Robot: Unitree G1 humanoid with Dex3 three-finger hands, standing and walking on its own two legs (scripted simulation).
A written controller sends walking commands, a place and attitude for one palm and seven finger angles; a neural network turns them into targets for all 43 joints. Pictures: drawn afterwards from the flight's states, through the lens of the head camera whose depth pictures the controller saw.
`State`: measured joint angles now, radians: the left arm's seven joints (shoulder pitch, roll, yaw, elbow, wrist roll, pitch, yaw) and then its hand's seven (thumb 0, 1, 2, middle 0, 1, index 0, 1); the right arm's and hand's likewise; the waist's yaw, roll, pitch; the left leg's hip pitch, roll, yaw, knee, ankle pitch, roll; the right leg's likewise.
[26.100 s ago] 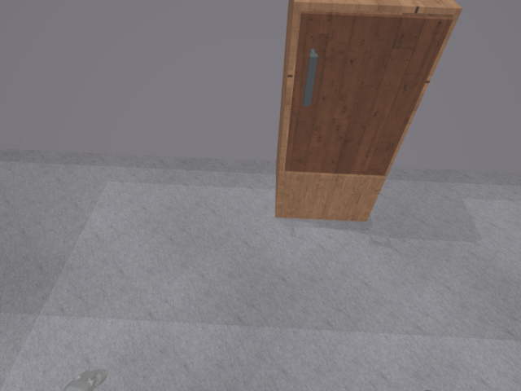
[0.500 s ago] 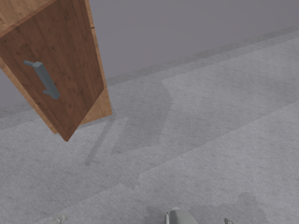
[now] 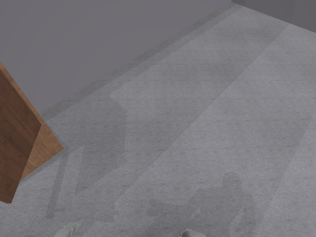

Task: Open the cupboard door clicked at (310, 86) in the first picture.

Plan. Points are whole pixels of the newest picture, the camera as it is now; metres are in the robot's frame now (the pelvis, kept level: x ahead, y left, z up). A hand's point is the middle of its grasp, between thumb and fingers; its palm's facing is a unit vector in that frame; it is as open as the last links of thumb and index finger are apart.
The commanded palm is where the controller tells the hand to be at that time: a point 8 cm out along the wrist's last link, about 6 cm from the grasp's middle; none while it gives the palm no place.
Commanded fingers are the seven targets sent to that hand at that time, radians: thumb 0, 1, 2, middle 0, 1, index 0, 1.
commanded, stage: walk to a spot facing it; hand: left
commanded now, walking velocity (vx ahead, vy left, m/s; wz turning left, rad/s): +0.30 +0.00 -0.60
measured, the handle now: out of the picture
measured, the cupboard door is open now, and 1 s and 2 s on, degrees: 45 45 45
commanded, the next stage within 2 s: turn to face it in 1.44 s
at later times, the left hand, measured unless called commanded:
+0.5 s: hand (115, 192) +0.26 +0.14 -0.16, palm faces -0.28 -0.94 -0.17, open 7.4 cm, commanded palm none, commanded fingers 0.00 0.90 0.90 -0.20 -0.30 -0.20 -0.30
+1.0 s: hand (149, 154) +0.42 +0.04 -0.19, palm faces -0.41 -0.90 -0.17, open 7.3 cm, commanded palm none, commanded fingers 0.00 0.90 0.90 -0.20 -0.30 -0.20 -0.30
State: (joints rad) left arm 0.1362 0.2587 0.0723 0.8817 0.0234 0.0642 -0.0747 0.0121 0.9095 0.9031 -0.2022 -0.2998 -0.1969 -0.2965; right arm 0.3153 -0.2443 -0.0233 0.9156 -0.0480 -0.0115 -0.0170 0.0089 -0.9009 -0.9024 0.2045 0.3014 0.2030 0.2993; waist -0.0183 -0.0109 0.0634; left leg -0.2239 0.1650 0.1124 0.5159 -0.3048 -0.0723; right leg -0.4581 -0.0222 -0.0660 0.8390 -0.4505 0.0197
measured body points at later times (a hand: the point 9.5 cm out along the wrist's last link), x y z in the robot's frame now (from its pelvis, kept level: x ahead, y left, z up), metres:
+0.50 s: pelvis +0.13 -0.03 +0.00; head +0.17 -0.02 +0.45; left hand +0.28 +0.19 -0.15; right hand +0.10 -0.27 -0.13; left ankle +0.17 +0.12 -0.74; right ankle +0.10 -0.16 -0.67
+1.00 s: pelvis +0.33 -0.13 -0.01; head +0.35 -0.12 +0.44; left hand +0.44 +0.09 -0.17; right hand +0.28 -0.38 -0.14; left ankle +0.41 -0.02 -0.74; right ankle +0.21 -0.20 -0.68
